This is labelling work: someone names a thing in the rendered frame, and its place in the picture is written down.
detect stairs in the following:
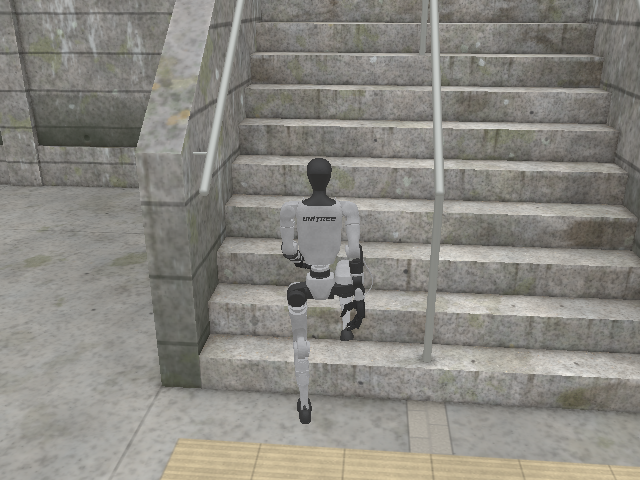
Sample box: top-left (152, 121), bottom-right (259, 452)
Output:
top-left (199, 0), bottom-right (640, 413)

